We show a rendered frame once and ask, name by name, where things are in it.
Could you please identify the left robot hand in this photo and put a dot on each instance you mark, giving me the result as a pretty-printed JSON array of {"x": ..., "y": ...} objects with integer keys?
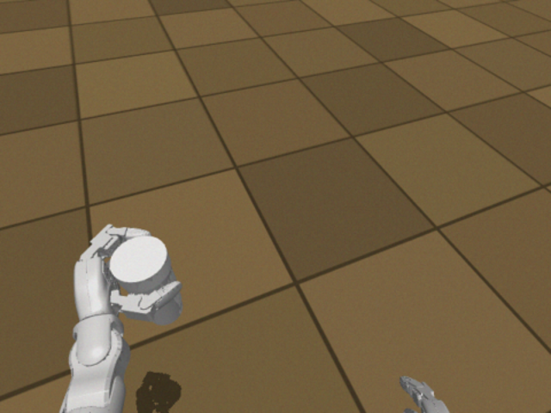
[{"x": 96, "y": 290}]

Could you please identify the left robot arm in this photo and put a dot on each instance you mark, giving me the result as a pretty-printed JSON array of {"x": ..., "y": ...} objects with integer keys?
[{"x": 98, "y": 360}]

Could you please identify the right robot hand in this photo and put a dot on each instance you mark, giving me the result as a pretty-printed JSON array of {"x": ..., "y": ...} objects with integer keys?
[{"x": 422, "y": 396}]

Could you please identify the cup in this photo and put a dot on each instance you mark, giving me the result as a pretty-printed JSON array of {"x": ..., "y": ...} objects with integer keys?
[{"x": 142, "y": 265}]

